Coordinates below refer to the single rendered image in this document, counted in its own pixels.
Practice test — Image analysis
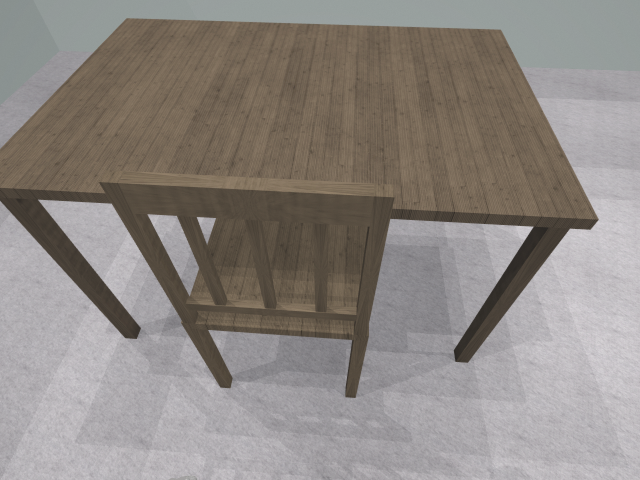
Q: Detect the table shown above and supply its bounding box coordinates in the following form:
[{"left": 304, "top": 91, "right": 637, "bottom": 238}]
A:
[{"left": 0, "top": 18, "right": 599, "bottom": 363}]

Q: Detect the chair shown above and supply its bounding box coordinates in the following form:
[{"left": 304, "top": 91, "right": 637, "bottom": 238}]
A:
[{"left": 99, "top": 170, "right": 395, "bottom": 398}]

